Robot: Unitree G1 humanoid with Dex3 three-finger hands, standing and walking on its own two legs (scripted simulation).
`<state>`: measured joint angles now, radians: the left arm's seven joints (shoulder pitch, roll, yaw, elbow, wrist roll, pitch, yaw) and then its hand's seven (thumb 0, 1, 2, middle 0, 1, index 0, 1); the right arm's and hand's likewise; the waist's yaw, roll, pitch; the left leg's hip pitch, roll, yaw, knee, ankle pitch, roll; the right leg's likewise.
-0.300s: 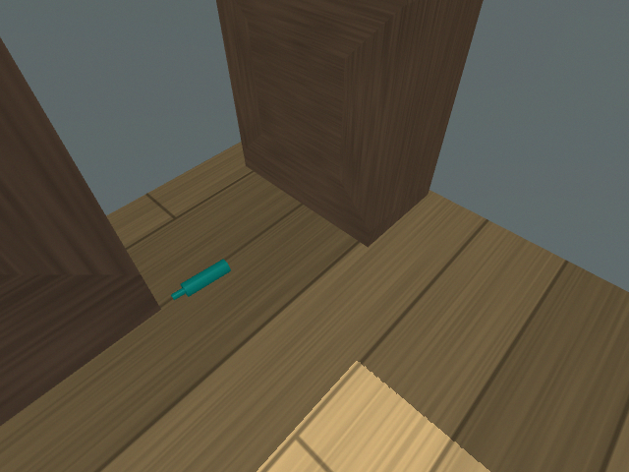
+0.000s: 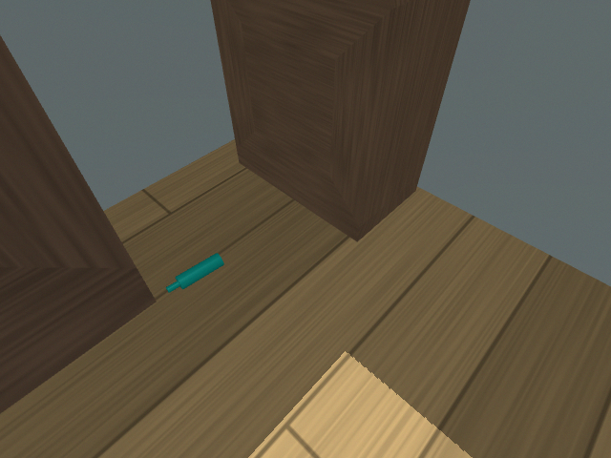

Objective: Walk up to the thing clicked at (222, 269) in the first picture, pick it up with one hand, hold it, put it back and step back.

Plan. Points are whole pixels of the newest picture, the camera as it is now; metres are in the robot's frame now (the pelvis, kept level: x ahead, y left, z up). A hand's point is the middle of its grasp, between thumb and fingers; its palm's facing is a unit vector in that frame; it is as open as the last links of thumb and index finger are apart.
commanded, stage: stand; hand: left
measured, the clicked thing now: (194, 274) +0.93 +0.47 -0.75
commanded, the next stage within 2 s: walk up in 0.82 s
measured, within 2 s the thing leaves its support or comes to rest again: neither
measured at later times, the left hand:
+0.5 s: hand out of the picture +0.07 +0.25 -0.16, palm faces -0.03 -0.94 -0.34, open 7.4 cm
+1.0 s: hand out of the picture +0.08 +0.29 -0.15, palm faces +0.14 -0.93 -0.34, open 7.3 cm
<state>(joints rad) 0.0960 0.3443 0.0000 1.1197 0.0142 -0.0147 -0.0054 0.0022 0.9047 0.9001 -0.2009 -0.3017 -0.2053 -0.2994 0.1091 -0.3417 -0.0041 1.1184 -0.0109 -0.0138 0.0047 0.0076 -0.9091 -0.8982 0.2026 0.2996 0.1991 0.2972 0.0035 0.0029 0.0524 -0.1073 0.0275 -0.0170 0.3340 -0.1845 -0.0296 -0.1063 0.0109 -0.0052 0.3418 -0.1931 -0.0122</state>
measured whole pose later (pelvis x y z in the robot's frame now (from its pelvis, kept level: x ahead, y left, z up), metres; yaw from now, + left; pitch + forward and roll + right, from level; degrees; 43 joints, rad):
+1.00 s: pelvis +0.03 +0.01 +0.00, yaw +7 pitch -2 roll -1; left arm 0.18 0.39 0.09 0.97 0.05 -0.05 -0.06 0.00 0.90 0.90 -0.20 -0.30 -0.21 -0.30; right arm 0.24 -0.38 -0.07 1.03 -0.04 0.00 0.06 0.01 -0.91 -0.90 0.20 0.30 0.20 0.30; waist 0.04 -0.02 0.04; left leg -0.37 0.04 0.02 0.80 -0.40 0.01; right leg -0.07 -0.03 -0.11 0.37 -0.29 -0.03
